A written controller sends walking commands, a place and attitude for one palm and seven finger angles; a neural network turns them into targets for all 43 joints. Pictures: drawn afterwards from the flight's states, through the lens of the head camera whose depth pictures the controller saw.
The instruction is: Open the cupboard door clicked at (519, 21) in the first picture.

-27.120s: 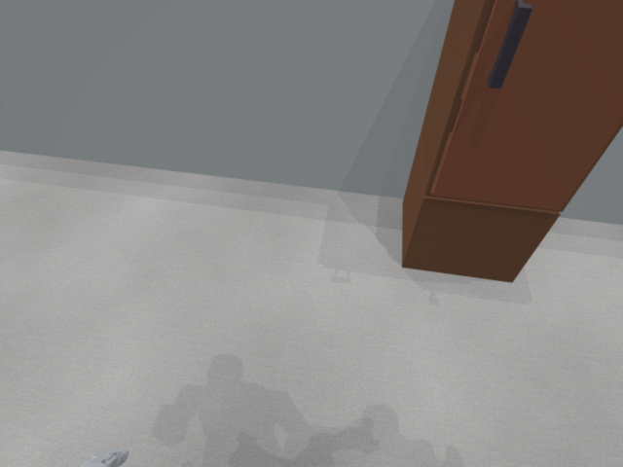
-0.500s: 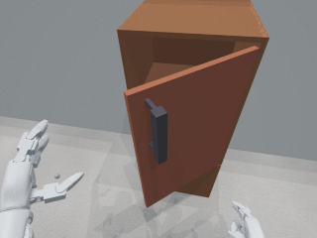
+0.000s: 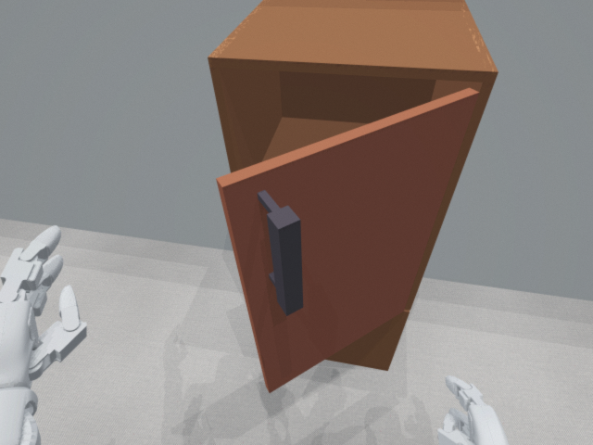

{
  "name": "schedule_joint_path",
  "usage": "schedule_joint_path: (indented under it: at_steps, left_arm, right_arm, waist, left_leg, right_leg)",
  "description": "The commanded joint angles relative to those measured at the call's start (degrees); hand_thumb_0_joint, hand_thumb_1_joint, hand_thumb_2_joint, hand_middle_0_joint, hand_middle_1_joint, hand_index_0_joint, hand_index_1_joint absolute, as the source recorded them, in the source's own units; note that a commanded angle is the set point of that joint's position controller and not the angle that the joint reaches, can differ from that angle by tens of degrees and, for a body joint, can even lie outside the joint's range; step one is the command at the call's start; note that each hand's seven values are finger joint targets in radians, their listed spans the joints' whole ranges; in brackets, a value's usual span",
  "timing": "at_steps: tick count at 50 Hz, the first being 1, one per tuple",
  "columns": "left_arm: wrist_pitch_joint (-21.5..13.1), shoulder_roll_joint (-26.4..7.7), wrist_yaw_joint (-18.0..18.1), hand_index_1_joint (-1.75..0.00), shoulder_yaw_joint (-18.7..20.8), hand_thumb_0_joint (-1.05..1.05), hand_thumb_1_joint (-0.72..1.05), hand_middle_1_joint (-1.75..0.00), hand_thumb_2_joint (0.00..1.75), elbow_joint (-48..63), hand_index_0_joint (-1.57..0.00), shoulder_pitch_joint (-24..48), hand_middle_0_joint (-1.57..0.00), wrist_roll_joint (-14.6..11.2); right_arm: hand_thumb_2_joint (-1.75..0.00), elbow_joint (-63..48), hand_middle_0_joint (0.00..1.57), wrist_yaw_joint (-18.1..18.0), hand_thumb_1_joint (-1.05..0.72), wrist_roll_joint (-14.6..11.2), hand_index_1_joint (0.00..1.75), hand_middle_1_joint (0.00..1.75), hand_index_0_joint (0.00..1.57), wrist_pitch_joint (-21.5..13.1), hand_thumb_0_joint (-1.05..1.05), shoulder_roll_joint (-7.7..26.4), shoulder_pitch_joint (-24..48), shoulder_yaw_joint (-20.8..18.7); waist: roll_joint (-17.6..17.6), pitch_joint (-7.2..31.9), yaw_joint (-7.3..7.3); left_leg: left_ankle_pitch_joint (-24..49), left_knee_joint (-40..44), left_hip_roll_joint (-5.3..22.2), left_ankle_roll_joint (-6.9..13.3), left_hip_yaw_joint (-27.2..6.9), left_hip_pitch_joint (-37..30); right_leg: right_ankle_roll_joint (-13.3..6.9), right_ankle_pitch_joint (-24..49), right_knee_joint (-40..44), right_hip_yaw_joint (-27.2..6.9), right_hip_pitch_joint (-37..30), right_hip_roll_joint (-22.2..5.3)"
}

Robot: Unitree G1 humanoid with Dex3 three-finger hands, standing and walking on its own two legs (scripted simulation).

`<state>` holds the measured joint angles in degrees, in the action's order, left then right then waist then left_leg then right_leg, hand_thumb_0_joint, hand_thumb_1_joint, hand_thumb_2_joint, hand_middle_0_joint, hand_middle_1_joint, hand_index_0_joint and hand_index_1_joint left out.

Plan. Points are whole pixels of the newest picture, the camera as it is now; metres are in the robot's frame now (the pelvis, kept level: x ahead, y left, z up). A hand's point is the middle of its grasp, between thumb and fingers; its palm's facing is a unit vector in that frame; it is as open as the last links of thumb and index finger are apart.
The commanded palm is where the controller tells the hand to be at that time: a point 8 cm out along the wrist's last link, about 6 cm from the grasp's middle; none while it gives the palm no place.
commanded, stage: draw the hand back to the body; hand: left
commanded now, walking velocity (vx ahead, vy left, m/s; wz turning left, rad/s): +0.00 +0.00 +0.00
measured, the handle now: (278, 254) +0.31 +0.06 +0.13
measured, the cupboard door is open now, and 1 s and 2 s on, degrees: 42 42 42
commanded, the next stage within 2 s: step back with the hand held close in 0.14 s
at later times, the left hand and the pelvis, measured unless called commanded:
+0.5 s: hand (87, 336) +0.18 +0.24 +0.14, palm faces +0.33 -0.80 -0.49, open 7.4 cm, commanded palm +0.12 +0.29 +0.17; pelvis -0.02 -0.01 +0.00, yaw +0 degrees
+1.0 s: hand out of the picture +0.09 +0.30 +0.14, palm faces +0.41 -0.80 -0.44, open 7.4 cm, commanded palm +0.04 +0.34 +0.17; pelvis -0.10 +0.04 -0.02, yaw +1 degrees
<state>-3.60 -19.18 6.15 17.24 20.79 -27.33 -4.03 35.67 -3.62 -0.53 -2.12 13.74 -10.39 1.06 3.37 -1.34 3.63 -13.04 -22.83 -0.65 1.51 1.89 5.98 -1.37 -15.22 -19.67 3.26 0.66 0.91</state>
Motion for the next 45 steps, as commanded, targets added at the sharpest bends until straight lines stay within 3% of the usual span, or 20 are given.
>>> schedule_joint_path:
  at_steps: [1,4,6,12,13,14,15,16,18,20,23,24,26,29,33,34,41,43,44,45]
  left_arm:
    - [-4.2,-12.0,1.3,-0.30,7.7,0.00,0.90,-0.30,0.90,14.3,-0.20,5.5,-0.20,0.0]
    - [-4.2,-12.6,1.4,-0.30,8.1,0.00,0.90,-0.30,0.90,14.2,-0.20,5.3,-0.20,0.0]
    - [-4.2,-11.3,1.3,-0.30,7.4,0.00,0.90,-0.30,0.90,13.4,-0.20,4.5,-0.20,-0.2]
    - [-4.3,-10.3,0.8,-0.30,6.8,0.00,0.90,-0.30,0.90,10.2,-0.20,4.4,-0.20,-0.5]
    - [-5.1,-13.1,1.1,-0.30,8.1,0.00,0.90,-0.30,0.90,16.0,-0.20,11.3,-0.20,-0.5]
    - [-7.8,-23.2,1.8,-0.30,17.8,0.00,0.90,-0.30,0.90,18.2,-0.20,16.7,-0.20,-0.2]
    - [-8.2,-17.4,1.0,-0.30,13.3,0.00,0.90,-0.30,0.90,13.7,-0.20,10.8,-0.20,-0.1]
    - [-7.6,-15.0,0.6,-0.30,11.4,0.00,0.90,-0.30,0.90,11.3,-0.20,4.6,-0.20,-0.1]
    - [-6.6,-11.3,0.0,-0.30,8.5,0.00,0.90,-0.30,0.90,11.0,-0.20,-1.5,-0.20,0.0]
    - [-6.3,-11.1,0.2,-0.30,8.4,0.00,0.90,-0.30,0.90,12.7,-0.20,-4.7,-0.20,0.1]
    - [-5.7,-12.9,0.8,-0.30,9.8,0.00,0.90,-0.30,0.90,16.0,-0.20,-5.1,-0.20,0.2]
    - [-5.9,-15.2,1.3,-0.30,11.8,0.00,0.90,-0.30,0.90,16.8,-0.20,-4.9,-0.20,0.2]
    - [-5.9,-15.5,1.7,-0.30,12.1,0.00,0.90,-0.30,0.90,19.1,-0.20,-4.7,-0.20,0.0]
    - [-6.3,-17.9,2.5,-0.30,14.2,0.00,0.90,-0.30,0.90,20.9,-0.20,-4.0,-0.20,-0.1]
    - [-6.4,-16.2,2.9,-0.30,13.3,0.00,0.90,-0.30,0.90,21.2,-0.20,-5.5,-0.20,0.0]
    - [-6.7,-16.6,3.0,-0.30,13.7,0.00,0.90,-0.30,0.90,21.9,-0.20,-6.1,-0.20,0.0]
    - [-7.8,-14.2,3.5,-0.30,12.7,0.00,0.90,-0.30,0.90,19.5,-0.20,-5.9,-0.20,0.8]
    - [-8.5,-14.3,3.8,-0.30,12.5,0.00,0.90,-0.30,0.90,20.1,-0.20,-4.7,-0.20,1.2]
    - [-8.9,-15.7,4.2,-0.30,13.3,0.00,0.90,-0.30,0.90,20.9,-0.20,-4.3,-0.20,1.3]
    - [-9.1,-14.6,4.4,-0.30,12.2,0.00,0.90,-0.30,0.90,21.3,-0.20,-3.8,-0.20,1.2]
  right_arm:
    - [-0.90,-9.3,0.20,-0.8,-0.90,0.0,0.30,0.30,0.20,-3.5,0.00,5.4,7.7,-2.1]
    - [-0.90,-9.1,0.20,-0.9,-0.90,0.0,0.30,0.30,0.20,-3.7,0.00,5.5,7.8,-2.0]
    - [-0.90,-9.1,0.20,-0.8,-0.90,0.0,0.30,0.30,0.20,-3.7,0.00,5.2,7.9,-1.9]
    - [-0.90,-9.0,0.20,-0.9,-0.90,-0.1,0.30,0.30,0.20,-3.3,0.00,5.3,8.1,-2.2]
    - [-0.90,-9.3,0.20,-1.0,-0.90,-0.2,0.30,0.30,0.20,-3.7,0.00,5.7,8.6,-2.1]
    - [-0.90,-11.2,0.20,-1.0,-0.90,-1.2,0.30,0.30,0.20,-2.7,0.00,5.6,6.6,-1.4]
    - [-0.90,-9.3,0.20,-0.9,-0.90,-0.6,0.30,0.30,0.20,-2.4,0.00,5.5,7.5,-2.0]
    - [-0.90,-9.5,0.20,-0.7,-0.90,-0.5,0.30,0.30,0.20,-2.1,0.00,5.6,7.5,-2.4]
    - [-0.90,-10.7,0.20,-0.4,-0.90,-0.6,0.30,0.30,0.20,-1.1,0.00,6.0,6.5,-2.9]
    - [-0.90,-11.3,0.20,-0.5,-0.90,-0.7,0.30,0.30,0.20,-0.1,0.00,6.4,6.0,-3.3]
    - [-0.90,-12.4,0.20,-0.7,-0.90,-1.1,0.30,0.30,0.20,1.1,0.00,6.5,5.8,-3.9]
    - [-0.90,-12.0,0.20,-1.1,-0.90,-1.0,0.30,0.30,0.20,1.4,0.00,6.4,6.2,-4.0]
    - [-0.90,-13.1,0.20,-1.3,-0.90,-1.4,0.30,0.30,0.20,1.7,0.00,6.0,5.8,-4.0]
    - [-0.90,-13.2,0.20,-2.0,-0.90,-1.4,0.30,0.30,0.20,1.7,0.00,6.0,6.3,-4.1]
    - [-0.90,-13.9,0.20,-2.0,-0.90,-1.3,0.30,0.30,0.20,1.2,0.00,6.1,5.5,-4.2]
    - [-0.90,-13.7,0.20,-2.1,-0.90,-1.2,0.30,0.30,0.20,0.9,0.00,6.5,5.6,-4.3]
    - [-0.90,-13.7,0.20,-1.8,-0.90,-0.5,0.30,0.30,0.20,-0.7,0.00,6.7,4.5,-3.9]
    - [-0.90,-13.3,0.20,-1.8,-0.90,-0.2,0.30,0.30,0.20,-1.3,0.00,7.0,3.9,-4.0]
    - [-0.90,-12.5,0.20,-2.0,-0.90,-0.2,0.30,0.30,0.20,-1.6,0.00,7.1,3.4,-4.4]
    - [-0.90,-12.1,0.20,-2.0,-0.90,-0.1,0.30,0.30,0.20,-1.8,0.00,6.6,2.9,-4.1]
  waist:
    - [1.1,6.0,0.07]
    - [1.2,4.9,0.10]
    - [1.1,4.0,-0.02]
    - [-2.6,2.2,-0.16]
    - [-0.6,4.7,-0.32]
    - [2.3,-1.6,-1.84]
    - [-2.6,-0.6,-2.00]
    - [-5.5,0.4,-1.92]
    - [-6.0,3.6,-2.10]
    - [-1.4,7.8,-2.29]
    - [-3.7,10.7,-2.57]
    - [-2.5,11.4,-2.43]
    - [-4.9,12.1,-2.61]
    - [-2.1,11.2,-2.48]
    - [0.1,10.0,-2.67]
    - [2.2,10.1,-2.48]
    - [0.2,2.6,-3.62]
    - [-2.2,2.0,-3.84]
    - [-3.0,2.6,-3.99]
    - [-4.8,3.1,-4.30]
  left_leg:
    - [16.6,1.2,1.5,-0.1,-3.0,-5.4]
    - [16.3,1.1,1.4,-0.1,-2.9,-5.1]
    - [15.7,1.3,1.4,-0.1,-2.8,-4.9]
    - [12.8,1.6,1.4,0.4,-2.4,-4.6]
    - [12.7,1.4,1.2,0.4,-2.7,-5.3]
    - [8.8,-0.4,2.4,1.3,-4.6,-1.6]
    - [8.8,-2.1,2.4,1.5,-5.5,-0.2]
    - [10.1,-3.2,2.5,1.7,-4.9,-1.3]
    - [13.8,-4.6,2.9,1.8,-4.0,-1.6]
    - [20.7,-4.6,3.9,1.6,-3.8,-2.3]
    - [24.1,-5.7,4.9,1.3,-3.7,-1.7]
    - [25.0,-5.5,5.1,1.4,-3.9,-1.8]
    - [25.2,-6.2,5.4,1.2,-4.3,-0.4]
    - [24.0,-5.7,6.0,1.2,-5.2,1.7]
    - [18.0,-3.8,7.2,1.5,-7.5,6.4]
    - [16.6,-2.7,7.6,1.6,-8.2,7.3]
    - [-14.2,1.6,7.7,2.0,-10.8,20.8]
    - [-15.9,-3.4,5.6,1.0,-9.5,18.2]
    - [-14.3,-7.1,4.7,0.4,-8.6,14.3]
    - [-11.9,-11.0,3.7,0.0,-8.0,11.7]
  right_leg:
    - [0.0,15.8,2.9,-2.5,4.0,-1.3]
    - [-0.1,15.7,3.4,-2.5,4.3,-1.2]
    - [0.0,15.3,3.5,-2.5,4.7,-1.2]
    - [0.4,13.0,4.7,-2.8,6.1,-1.2]
    - [0.3,12.9,4.6,-3.2,5.3,-1.4]
    - [0.5,14.4,6.7,-6.4,11.3,-4.6]
    - [0.8,15.3,6.6,-7.2,11.6,-5.7]
    - [1.4,17.8,6.2,-7.6,12.2,-6.3]
    - [2.7,22.3,3.7,-6.0,11.3,-6.8]
    - [2.8,25.9,0.7,-4.9,9.3,-6.6]
    - [3.3,28.3,-1.6,-4.8,9.2,-6.4]
    - [2.8,29.2,-2.2,-4.9,9.0,-6.7]
    - [2.5,29.5,-3.7,-5.1,8.7,-6.7]
    - [1.8,26.7,-4.7,-5.8,9.5,-6.7]
    - [1.5,18.0,-5.8,-6.4,10.1,-5.4]
    - [1.4,15.8,-6.1,-6.0,9.6,-5.1]
    - [0.0,-8.9,-3.2,-8.3,13.0,-5.2]
    - [-1.7,-16.9,1.0,-10.5,18.9,-7.2]
    - [-2.9,-18.2,3.0,-11.5,22.7,-9.0]
    - [-3.8,-18.0,4.0,-12.6,25.5,-10.8]
